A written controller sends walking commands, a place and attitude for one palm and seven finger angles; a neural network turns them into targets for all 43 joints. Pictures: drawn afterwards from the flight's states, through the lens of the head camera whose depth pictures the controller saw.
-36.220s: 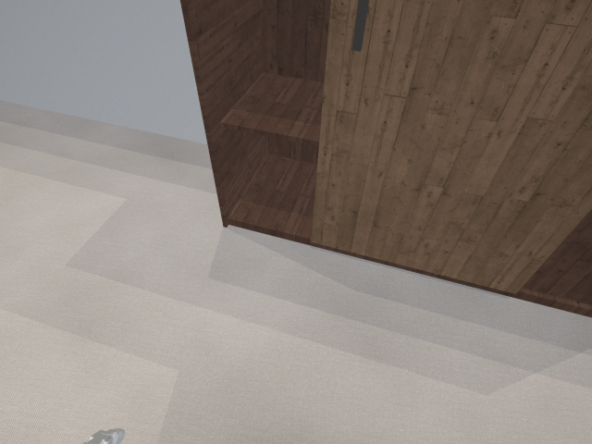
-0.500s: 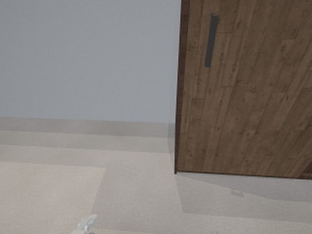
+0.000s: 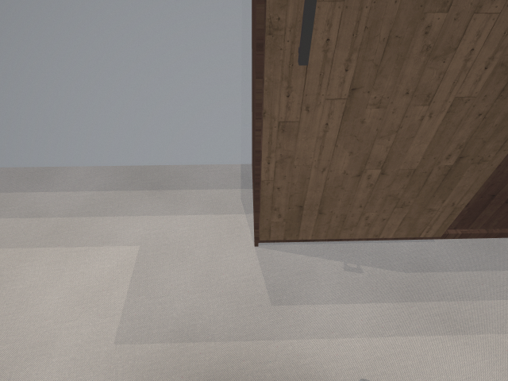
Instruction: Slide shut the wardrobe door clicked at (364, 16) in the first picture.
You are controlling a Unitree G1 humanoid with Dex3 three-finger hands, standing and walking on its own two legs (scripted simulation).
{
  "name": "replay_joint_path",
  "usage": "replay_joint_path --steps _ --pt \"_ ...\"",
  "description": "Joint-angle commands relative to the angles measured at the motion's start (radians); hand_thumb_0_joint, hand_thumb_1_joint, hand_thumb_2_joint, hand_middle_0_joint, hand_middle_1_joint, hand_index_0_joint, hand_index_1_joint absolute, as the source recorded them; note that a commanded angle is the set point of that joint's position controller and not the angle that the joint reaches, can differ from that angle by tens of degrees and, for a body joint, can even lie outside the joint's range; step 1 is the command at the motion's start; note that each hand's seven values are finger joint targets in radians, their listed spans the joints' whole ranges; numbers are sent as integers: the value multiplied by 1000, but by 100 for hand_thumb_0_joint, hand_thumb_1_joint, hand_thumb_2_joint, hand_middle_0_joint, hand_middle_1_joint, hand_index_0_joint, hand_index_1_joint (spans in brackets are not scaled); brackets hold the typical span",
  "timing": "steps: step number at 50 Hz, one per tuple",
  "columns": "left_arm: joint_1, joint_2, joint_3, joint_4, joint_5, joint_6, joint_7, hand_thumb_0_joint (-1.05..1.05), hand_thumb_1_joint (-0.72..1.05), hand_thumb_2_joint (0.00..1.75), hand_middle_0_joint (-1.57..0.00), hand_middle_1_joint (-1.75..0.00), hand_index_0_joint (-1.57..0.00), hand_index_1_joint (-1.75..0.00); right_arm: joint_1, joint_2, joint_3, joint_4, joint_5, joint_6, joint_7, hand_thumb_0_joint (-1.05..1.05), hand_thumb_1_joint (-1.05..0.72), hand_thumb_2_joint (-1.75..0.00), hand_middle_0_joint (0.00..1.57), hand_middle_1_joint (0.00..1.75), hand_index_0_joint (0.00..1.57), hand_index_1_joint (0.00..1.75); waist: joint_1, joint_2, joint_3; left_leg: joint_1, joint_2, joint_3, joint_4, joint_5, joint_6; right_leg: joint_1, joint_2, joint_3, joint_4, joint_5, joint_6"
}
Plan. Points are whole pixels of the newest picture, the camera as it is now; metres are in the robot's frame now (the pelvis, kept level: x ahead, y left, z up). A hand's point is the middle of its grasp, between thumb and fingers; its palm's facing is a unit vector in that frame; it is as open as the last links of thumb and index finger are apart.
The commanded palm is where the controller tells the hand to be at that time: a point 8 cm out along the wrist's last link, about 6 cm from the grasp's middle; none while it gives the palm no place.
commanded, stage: let the arm hang, fingers relaxed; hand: right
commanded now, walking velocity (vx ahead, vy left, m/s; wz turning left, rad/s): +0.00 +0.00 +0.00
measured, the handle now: (306, 16) +0.79 -0.05 +0.24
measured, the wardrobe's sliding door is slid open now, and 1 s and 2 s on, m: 0.00 0.00 0.00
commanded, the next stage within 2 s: look to check the result in 0.80 s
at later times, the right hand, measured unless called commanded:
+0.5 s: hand out of the picture +0.05 -0.24 -0.14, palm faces +0.00 +0.97 -0.25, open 7.4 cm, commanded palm none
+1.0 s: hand out of the picture +0.08 -0.21 -0.14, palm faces -0.02 +0.97 -0.24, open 7.4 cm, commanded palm none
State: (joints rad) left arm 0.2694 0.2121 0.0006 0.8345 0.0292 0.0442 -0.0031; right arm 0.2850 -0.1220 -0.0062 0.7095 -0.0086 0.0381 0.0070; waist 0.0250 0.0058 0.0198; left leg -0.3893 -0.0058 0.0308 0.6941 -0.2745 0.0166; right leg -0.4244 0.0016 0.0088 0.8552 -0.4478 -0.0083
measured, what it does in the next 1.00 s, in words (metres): steps on the spot: right foot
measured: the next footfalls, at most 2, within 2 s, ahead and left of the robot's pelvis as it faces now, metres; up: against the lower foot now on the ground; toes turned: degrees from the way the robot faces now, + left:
right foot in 0.12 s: +0.02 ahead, -0.09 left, +0.00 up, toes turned -2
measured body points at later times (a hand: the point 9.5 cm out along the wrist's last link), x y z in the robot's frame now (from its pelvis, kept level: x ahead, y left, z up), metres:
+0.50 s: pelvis +0.01 -0.03 +0.03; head +0.02 -0.03 +0.48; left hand +0.03 +0.20 -0.13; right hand +0.05 -0.29 -0.12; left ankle +0.06 +0.11 -0.71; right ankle -0.02 -0.09 -0.72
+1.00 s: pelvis +0.03 -0.01 +0.03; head +0.04 -0.01 +0.48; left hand +0.06 +0.25 -0.12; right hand +0.08 -0.27 -0.12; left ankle +0.06 +0.11 -0.71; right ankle -0.02 -0.09 -0.71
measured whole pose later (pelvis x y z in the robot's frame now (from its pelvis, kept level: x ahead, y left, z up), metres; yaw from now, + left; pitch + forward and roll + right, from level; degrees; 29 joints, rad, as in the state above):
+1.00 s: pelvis +0.03 -0.01 +0.03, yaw +0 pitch -2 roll +0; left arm 0.19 0.24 0.00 1.13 0.01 0.00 0.03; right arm 0.15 -0.23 -0.01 1.14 -0.02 0.00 -0.01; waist 0.00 -0.01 0.05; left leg -0.19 0.01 0.02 0.38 -0.16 -0.01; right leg -0.06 0.05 -0.05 0.36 -0.27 -0.06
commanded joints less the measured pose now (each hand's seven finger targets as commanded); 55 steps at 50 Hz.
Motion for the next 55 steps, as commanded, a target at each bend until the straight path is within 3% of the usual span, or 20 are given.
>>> replay_joint_path --steps 1,2,4,5,6,7,8,9,10,11,15,18,21,33,43,53,55 --pt "39 89 53 -19 3 -11 8 0 90 90 -20 -30 -20 -30 -91 -229 -76 -9 -33 -41 -31 0 -90 -90 20 30 20 30 24 75 2 -63 252 -368 -497 -245 144 57 -29 3 106 13 -17" --pt "58 73 49 -7 1 -16 10 0 90 90 -20 -30 -20 -30 -86 -222 -80 7 -34 -41 -37 0 -90 -90 20 30 20 30 23 45 -25 -22 243 -308 -450 -148 147 103 -42 3 -24 4 -22" --pt "137 39 38 49 -6 -23 10 0 90 90 -20 -30 -20 -30 -81 -209 -67 69 -22 -35 -41 0 -90 -90 20 30 20 30 38 24 -62 29 176 -187 -323 -49 87 244 -37 1 -366 136 -27" --pt "149 54 34 68 -3 -39 15 0 90 90 -20 -30 -20 -30 -49 -173 -56 92 -11 -34 -37 0 -90 -90 20 30 20 30 15 -101 -62 34 107 -127 -227 -23 44 240 -93 113 -492 210 -47" --pt "98 100 37 65 6 -47 26 0 90 90 -20 -30 -20 -30 -18 -154 -49 116 -1 -32 -32 0 -90 -90 20 30 20 30 -22 -216 -37 30 52 -69 -186 5 0 204 -203 228 -546 264 -86" --pt "34 123 37 51 11 -44 34 0 90 90 -20 -30 -20 -30 -32 -166 -45 136 -4 -29 -29 0 -90 -90 20 30 20 30 -42 -164 -11 118 44 -35 -213 20 -15 111 -248 236 -568 245 -109" --pt "21 119 34 62 11 -51 40 0 90 90 -20 -30 -20 -30 -44 -182 -47 161 -9 -32 -25 0 -90 -90 20 30 20 30 -47 -92 -30 192 51 -36 -226 113 -12 99 -201 193 -542 320 -94" --pt "27 112 32 86 8 -60 39 0 90 90 -20 -30 -20 -30 -59 -192 -47 190 -11 -33 -28 0 -90 -90 20 30 20 30 -39 -158 -43 212 62 -45 -207 156 -7 123 -167 159 -538 427 -74" --pt "41 101 27 104 2 -64 42 0 90 90 -20 -30 -20 -30 -67 -198 -44 211 -7 -34 -28 0 -90 -90 20 30 20 30 -34 -133 -53 218 61 -44 -204 187 -3 170 -165 137 -535 526 -58" --pt "52 105 25 117 -3 -64 46 0 90 90 -20 -30 -20 -30 -68 -194 -40 229 -4 -34 -28 0 -90 -90 20 30 20 30 -31 -127 -47 219 63 -41 -219 174 -5 192 -169 127 -542 549 -50" --pt "50 112 30 158 -7 -61 46 0 90 90 -20 -30 -20 -30 -67 -206 -35 298 -4 -32 -28 0 -90 -90 20 30 20 30 -33 -37 -4 229 76 -46 -268 163 -3 189 -159 115 -570 407 -51" --pt "44 121 34 183 -7 -57 43 0 90 90 -20 -30 -20 -30 -74 -211 -32 331 -6 -31 -29 0 -90 -90 20 30 20 30 -29 -20 36 219 83 -57 -289 144 -2 169 -150 119 -604 259 -52" --pt "30 122 35 204 -6 -56 39 0 90 90 -20 -30 -20 -30 -79 -215 -30 354 -8 -33 -30 0 -90 -90 20 30 20 30 -28 -19 65 218 87 -66 -300 144 0 156 -140 116 -623 192 -52" --pt "-13 138 33 244 -10 -62 43 0 90 90 -20 -30 -20 -30 -101 -227 -30 386 -6 -49 -37 0 -90 -90 20 30 20 30 -16 -27 2 228 111 -72 -288 303 9 300 -121 54 -552 509 -34" --pt "-53 159 30 252 -10 -59 40 0 90 90 -20 -30 -20 -30 -131 -247 -30 388 -6 -52 -34 0 -90 -90 20 30 20 30 -17 -20 13 251 115 -90 -327 276 17 287 -117 55 -572 403 -35" --pt "-65 188 31 256 -11 -60 38 0 90 90 -20 -30 -20 -30 -159 -282 -34 383 -3 -59 -33 0 -90 -90 20 30 20 30 -17 -10 -32 289 124 -93 -337 338 24 316 -120 50 -568 432 -33" --pt "-70 187 32 258 -11 -58 36 0 90 90 -20 -30 -20 -30 -164 -285 -33 382 -3 -59 -32 0 -90 -90 20 30 20 30 -17 -15 -13 282 125 -96 -348 317 24 304 -118 49 -571 397 -33"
